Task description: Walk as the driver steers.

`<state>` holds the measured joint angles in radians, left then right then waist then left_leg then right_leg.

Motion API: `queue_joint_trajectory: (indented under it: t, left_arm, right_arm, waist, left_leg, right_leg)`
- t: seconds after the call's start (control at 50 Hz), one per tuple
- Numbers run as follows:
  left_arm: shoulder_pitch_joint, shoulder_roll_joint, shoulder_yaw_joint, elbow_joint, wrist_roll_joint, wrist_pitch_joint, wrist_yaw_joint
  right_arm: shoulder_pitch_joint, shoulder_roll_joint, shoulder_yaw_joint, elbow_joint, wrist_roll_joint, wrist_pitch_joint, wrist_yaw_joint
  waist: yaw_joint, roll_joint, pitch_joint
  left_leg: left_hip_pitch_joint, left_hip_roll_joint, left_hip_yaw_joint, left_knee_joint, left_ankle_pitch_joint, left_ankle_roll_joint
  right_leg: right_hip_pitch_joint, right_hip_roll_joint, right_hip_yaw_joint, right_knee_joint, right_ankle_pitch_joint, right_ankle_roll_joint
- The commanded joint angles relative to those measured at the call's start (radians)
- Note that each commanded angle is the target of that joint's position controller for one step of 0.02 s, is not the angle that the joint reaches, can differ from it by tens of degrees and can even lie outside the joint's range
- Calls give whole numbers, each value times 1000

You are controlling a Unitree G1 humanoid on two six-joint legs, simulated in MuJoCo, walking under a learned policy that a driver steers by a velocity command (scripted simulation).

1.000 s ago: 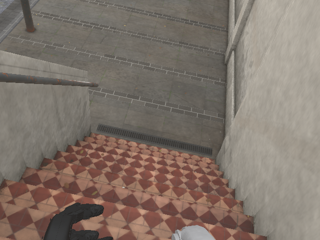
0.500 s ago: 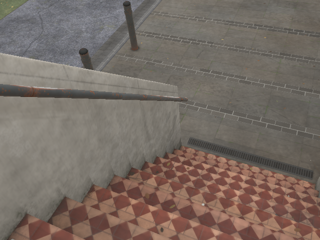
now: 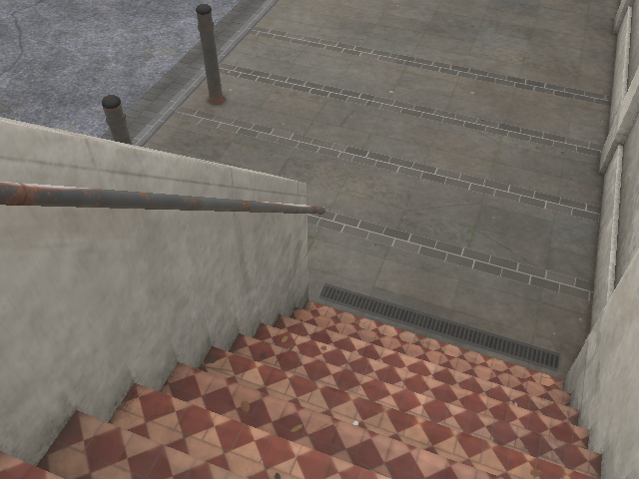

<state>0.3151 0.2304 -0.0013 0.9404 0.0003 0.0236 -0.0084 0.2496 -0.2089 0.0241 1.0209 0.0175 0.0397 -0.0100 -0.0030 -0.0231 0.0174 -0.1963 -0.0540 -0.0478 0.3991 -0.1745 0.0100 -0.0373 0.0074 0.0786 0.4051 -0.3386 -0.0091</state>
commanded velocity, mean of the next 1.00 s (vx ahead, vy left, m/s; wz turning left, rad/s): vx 0.23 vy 0.00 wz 0.00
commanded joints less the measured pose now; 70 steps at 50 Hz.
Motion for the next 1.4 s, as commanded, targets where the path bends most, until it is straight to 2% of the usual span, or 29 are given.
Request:
queue_joint_trajectory:
  t: [0.02, 0.36, 0.52, 0.66, 0.78, 0.82, 0.86, 0.88, 0.9, 0.92, 0.96, 0.98, 1.0, 1.02, 1.04, 1.08, 1.1, 1.14, 1.18, 1.22, 1.24, 1.26, 1.28, 1.3, 1.32, 1.34, 1.36, 1.38, 1.4]
  left_arm:
    - [43, 57, 10, -15, 1, -10, 2]
    - [23, 54, 10, 56, 8, -29, 4]
    - [41, 93, 48, 36, 15, -31, 6]
    - [91, 76, 61, 16, 22, -34, 22]
    - [11, 67, 58, -35, 25, -34, 30]
    - [60, 52, 55, -9, 19, -42, 28]
    - [250, 30, 51, 76, 41, -37, 25]
    - [361, 48, 54, 115, 44, -35, 27]
    - [450, 121, 65, 138, 46, -44, 26]
    - [471, 142, 61, 144, 35, -51, 24]
    - [380, 180, 69, 131, 42, -59, 23]
    - [293, 166, 65, 103, 57, -60, 22]
    - [221, 146, 57, 79, 61, -65, 19]
    - [219, 94, 48, 99, 56, -81, 26]
    - [226, 60, 34, 95, 47, -94, 29]
    - [156, 55, 30, 73, 3, -125, 31]
    - [87, 86, 36, 54, 2, -130, 22]
    - [103, 132, 56, 53, 6, -133, 11]
    - [161, 78, 48, 76, 24, -123, 21]
    - [133, 114, 67, 67, 63, -89, 42]
    - [133, 122, 77, 79, 60, -66, 53]
    - [224, 113, 77, 88, 45, -48, 56]
    - [251, 97, 86, 97, 45, -40, 38]
    - [418, 23, 73, 76, 15, -38, 31]
    - [463, 35, 64, 112, 23, -39, 35]
    - [384, 52, 72, 107, 19, -52, 37]
    - [281, 50, 69, 41, 39, -42, 34]
    - [75, 94, 82, 0, 83, -36, 44]
    - [32, 119, 93, -6, 70, -30, 44]
  right_arm:
    - [-24, -76, -7, -27, 0, -17, -4]
    - [-60, -91, -15, 33, -2, -20, 0]
    - [-130, -79, -33, -26, -21, -26, 1]
    - [-15, -115, -66, 1, -14, -53, -2]
    - [114, -193, -90, 37, -22, -47, -1]
    - [45, -198, -94, 12, -31, -50, -4]
    - [-96, -183, -99, -35, -32, -47, -10]
    - [-198, -145, -89, -82, -27, -48, -15]
    - [-290, -131, -84, -132, -18, -54, -24]
    - [-346, -108, -78, -154, -31, -66, -30]
    - [-253, -119, -78, -149, -45, -78, -23]
    - [-217, -162, -97, -126, -42, -74, -14]
    - [-194, -151, -97, -105, -48, -67, -8]
    - [-205, -153, -104, -96, -52, -61, -4]
    - [-240, -138, -102, -107, -45, -55, 4]
    - [-286, -64, -75, -153, -59, -60, 31]
    - [-216, -12, -57, -130, -56, -57, 49]
    - [-185, -31, -50, -127, -41, -47, 66]
    - [-185, -60, -50, -146, -19, -50, 43]
    - [-20, -139, -90, -104, -18, -66, 23]
    - [94, -177, -111, -65, -31, -75, 14]
    - [122, -176, -122, -71, -49, -83, 5]
    - [227, -199, -132, -35, -57, -81, 9]
    - [260, -218, -111, -29, -65, -86, 32]
    - [291, -213, -116, -26, -30, -82, 53]
    - [272, -156, -100, -54, -28, -91, 60]
    - [211, -244, -125, -64, -31, -100, 45]
    - [233, -172, -110, -48, -21, -127, 38]
    - [274, -144, -92, -29, -34, -133, 42]
  waist:
    - [14, 54, -17]
    - [2, 15, 10]
    - [31, -77, 112]
    - [17, 33, 12]
    - [-52, 145, 18]
    - [-18, 135, -7]
    - [97, 117, -20]
    - [180, 16, -9]
    - [251, -192, 25]
    - [244, -244, 125]
    - [134, -142, 142]
    - [82, -71, 153]
    - [46, -68, 149]
    - [41, -49, 138]
    - [37, 0, 118]
    - [-2, 39, 112]
    - [-35, 51, 81]
    - [-10, -2, 96]
    - [46, -68, 134]
    - [-1, -108, 94]
    - [-39, -120, 62]
    - [-39, 16, 88]
    - [-44, 146, 19]
    - [80, 250, -113]
    - [58, 214, -187]
    - [26, 152, -139]
    - [32, 324, -147]
    - [-22, 224, -12]
    - [-31, 160, 44]
  left_leg:
    - [85, 145, -159, -84, 222, 27]
    - [98, 131, -146, -113, 78, 29]
    - [-131, 16, -18, 69, -182, 78]
    - [5, 28, -56, 208, 150, 133]
    - [207, 229, -386, 138, 460, 297]
    - [58, 208, -321, 157, 397, 282]
    - [-257, 176, -228, 279, 234, 239]
    - [-433, 102, -131, 414, 203, 189]
    - [-538, -23, 22, 666, 109, 126]
    - [-795, -84, -5, 850, -349, 120]
    - [-954, 20, -138, 782, -333, 93]
    - [-893, 63, -104, 729, -251, 66]
    - [-761, 72, -41, 738, -165, 45]
    - [-767, 116, -136, 711, 53, 27]
    - [-719, 79, -54, 598, 221, 18]
    - [-404, 54, 27, 392, 665, 19]
    - [-83, 19, 84, 363, 846, 32]
    - [84, 1, 119, 320, 799, 8]
    - [73, 42, 85, 183, 803, -18]
    - [35, 152, -30, -13, 721, 3]
    - [129, 174, -55, -78, 656, 22]
    - [134, 176, -23, -337, 573, 9]
    - [380, 232, -40, -158, 757, 12]
    - [681, 352, -62, 325, 1152, -1]
    - [686, 407, -124, 346, 976, 34]
    - [449, 386, -66, 269, 771, 62]
    - [248, 482, -333, 152, 188, 226]
    - [191, 517, -380, 162, 288, 253]
    - [120, 483, -331, 209, 313, 224]
  right_leg:
    - [-63, -104, 69, -79, 138, -12]
    - [-102, -115, 60, -133, 102, -1]
    - [-131, -127, 141, -135, -193, -106]
    - [-134, -47, 41, 151, 190, -94]
    - [-511, 28, -54, 454, -275, -28]
    - [-398, 16, -84, 489, -180, -19]
    - [-111, -4, -93, 488, 12, -54]
    - [31, -10, -41, 381, 51, -78]
    - [76, -84, 93, 198, 217, -126]
    - [156, -215, 277, 158, 484, -176]
    - [168, -353, 541, 82, 277, -320]
    - [87, -337, 514, 72, 119, -320]
    - [-43, -302, 463, 88, 126, -306]
    - [-48, -272, 425, 193, -17, -272]
    - [-134, -168, 313, 263, -212, -240]
    - [-467, -92, 223, 260, -335, -196]
    - [-711, -58, 165, 260, -417, -164]
    - [-756, -56, 111, 319, -391, -146]
    - [-628, -54, 98, 481, -347, -119]
    - [-396, -70, 161, 760, -100, -148]
    - [-399, -46, 159, 959, 97, -156]
    - [-357, 47, 102, 1151, 44, -167]
    - [-579, 128, 65, 1417, -423, -175]
    - [-863, 79, 59, 1504, -587, -152]
    - [-936, 6, 81, 1523, -480, -159]
    - [-871, -17, 47, 1368, -281, -128]
    - [-851, -37, -5, 1358, -197, -99]
    - [-993, -86, 102, 1250, -28, -80]
    - [-1013, -64, 103, 1190, -36, -71]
